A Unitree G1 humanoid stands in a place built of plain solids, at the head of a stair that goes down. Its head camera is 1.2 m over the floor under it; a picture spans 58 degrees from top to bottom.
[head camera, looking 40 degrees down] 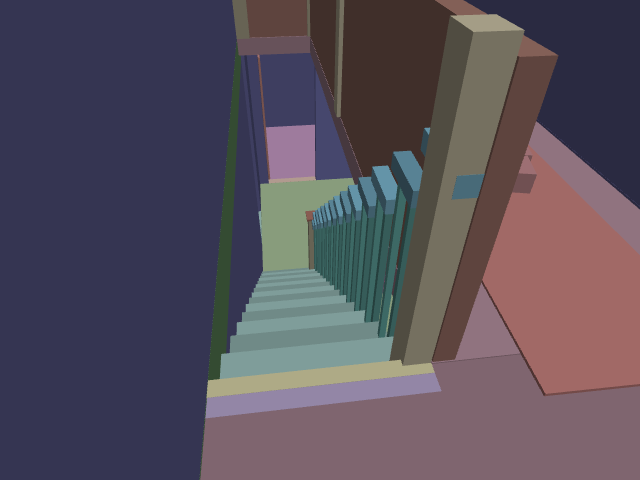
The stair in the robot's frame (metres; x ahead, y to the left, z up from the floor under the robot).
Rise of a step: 0.20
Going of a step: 0.24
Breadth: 0.71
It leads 7 degrees to the left of straight ahead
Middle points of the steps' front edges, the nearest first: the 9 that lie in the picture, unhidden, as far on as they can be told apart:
0.80 0.00 0.00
1.03 0.03 -0.19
1.27 0.05 -0.39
1.50 0.08 -0.58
1.74 0.11 -0.78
1.98 0.14 -0.98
2.21 0.17 -1.17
2.45 0.20 -1.37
2.68 0.23 -1.56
